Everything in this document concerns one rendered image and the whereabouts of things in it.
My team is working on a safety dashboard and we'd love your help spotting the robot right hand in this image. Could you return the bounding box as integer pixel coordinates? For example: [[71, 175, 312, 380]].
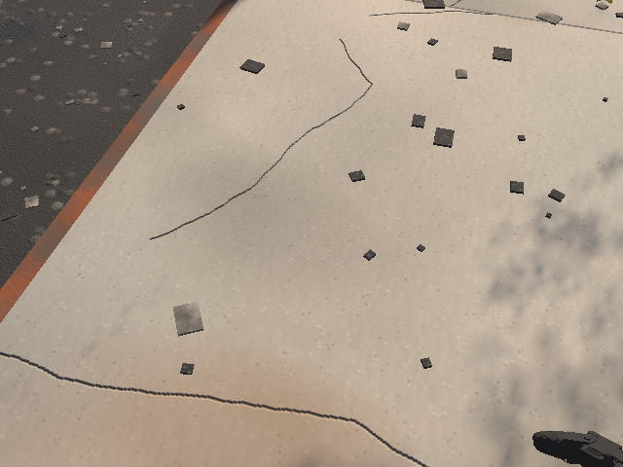
[[532, 431, 623, 467]]

